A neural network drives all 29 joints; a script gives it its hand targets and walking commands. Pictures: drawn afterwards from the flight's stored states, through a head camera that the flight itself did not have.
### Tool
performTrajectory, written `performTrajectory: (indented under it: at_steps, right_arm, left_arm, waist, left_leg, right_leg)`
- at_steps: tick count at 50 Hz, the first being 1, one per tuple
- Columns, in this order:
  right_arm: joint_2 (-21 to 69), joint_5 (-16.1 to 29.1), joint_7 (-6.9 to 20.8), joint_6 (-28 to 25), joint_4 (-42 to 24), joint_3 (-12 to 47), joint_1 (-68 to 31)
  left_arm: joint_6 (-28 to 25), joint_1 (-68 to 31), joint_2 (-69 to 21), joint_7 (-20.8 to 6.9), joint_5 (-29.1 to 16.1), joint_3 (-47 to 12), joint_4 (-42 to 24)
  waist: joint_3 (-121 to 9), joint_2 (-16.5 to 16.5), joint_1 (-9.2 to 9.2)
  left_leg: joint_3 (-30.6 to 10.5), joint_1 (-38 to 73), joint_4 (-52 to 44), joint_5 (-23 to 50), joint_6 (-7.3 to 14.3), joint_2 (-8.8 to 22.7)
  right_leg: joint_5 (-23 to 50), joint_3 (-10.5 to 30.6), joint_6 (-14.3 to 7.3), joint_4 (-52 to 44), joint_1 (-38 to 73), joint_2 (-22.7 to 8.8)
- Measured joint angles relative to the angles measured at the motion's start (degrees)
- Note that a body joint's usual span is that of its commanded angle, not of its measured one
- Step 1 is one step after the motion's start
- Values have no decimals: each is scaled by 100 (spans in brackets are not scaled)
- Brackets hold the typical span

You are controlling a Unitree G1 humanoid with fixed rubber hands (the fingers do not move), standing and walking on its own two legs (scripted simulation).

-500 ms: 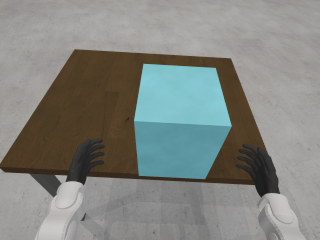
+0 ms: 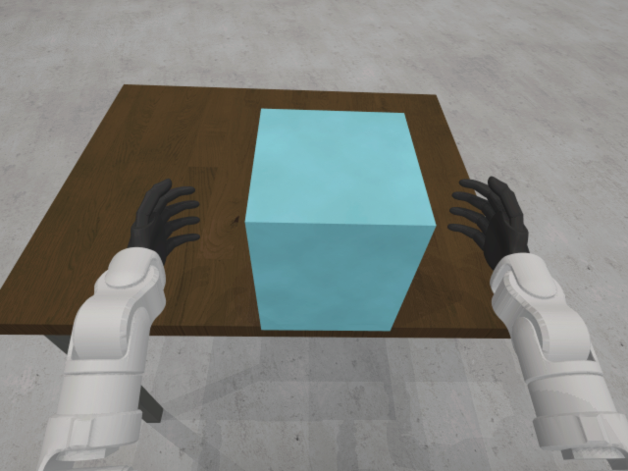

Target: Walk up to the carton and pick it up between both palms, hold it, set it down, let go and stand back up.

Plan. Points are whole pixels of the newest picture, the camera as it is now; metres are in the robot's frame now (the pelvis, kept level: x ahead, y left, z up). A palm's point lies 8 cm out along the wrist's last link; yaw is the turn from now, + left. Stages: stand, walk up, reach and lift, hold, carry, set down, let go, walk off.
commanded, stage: reach and lift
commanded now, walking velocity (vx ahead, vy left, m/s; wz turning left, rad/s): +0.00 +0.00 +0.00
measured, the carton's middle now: (329, 226) +0.44 -0.01 +0.05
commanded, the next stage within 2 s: none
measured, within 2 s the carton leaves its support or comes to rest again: neither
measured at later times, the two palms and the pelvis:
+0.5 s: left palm (155, 169) +0.41 +0.21 +0.17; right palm (508, 178) +0.42 -0.21 +0.17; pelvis +0.00 +0.00 +0.00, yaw +0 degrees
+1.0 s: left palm (160, 137) +0.45 +0.20 +0.19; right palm (496, 151) +0.46 -0.20 +0.18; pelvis +0.00 +0.00 +0.00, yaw +1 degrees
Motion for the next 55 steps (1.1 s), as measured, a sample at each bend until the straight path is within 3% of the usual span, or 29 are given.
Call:
performTrajectory:
  at_steps: [13,25,35,43,49,55]
  right_arm:
    - [-402,421,121,346,1521,216,-1321]
    - [-480,461,219,402,2158,294,-2278]
    - [-686,633,384,345,3663,368,-3473]
    - [-708,700,349,207,4247,563,-3761]
    - [-525,530,403,-34,4599,478,-3836]
    - [-203,196,368,-444,4741,397,-3549]
  left_arm:
    - [483,-1331,197,29,91,126,887]
    - [220,-2314,588,66,-256,-47,2115]
    - [103,-3270,667,140,-232,-305,3068]
    - [-239,-3779,805,40,-257,-311,3952]
    - [-716,-3939,733,27,-325,-552,4593]
    - [-1376,-3619,432,-22,-108,-488,5080]
  waist:
    - [-317,147,-52]
    - [-478,66,-54]
    - [-751,119,21]
    - [-706,187,34]
    - [-682,182,38]
    - [-681,129,79]
  left_leg:
    - [-27,-125,102,-93,11,10]
    - [-84,-591,199,-59,6,16]
    - [-156,-773,306,-132,-13,51]
    - [-195,-750,304,-133,10,31]
    - [-244,-918,401,-134,11,17]
    - [-231,-1028,453,-140,14,25]
  right_leg:
    - [-7,3,16,-44,-60,15]
    - [29,-24,4,35,-511,29]
    - [69,-72,-4,-87,-576,66]
    - [76,-93,17,-121,-527,52]
    - [83,-132,18,-62,-665,41]
    - [99,-111,25,-30,-777,51]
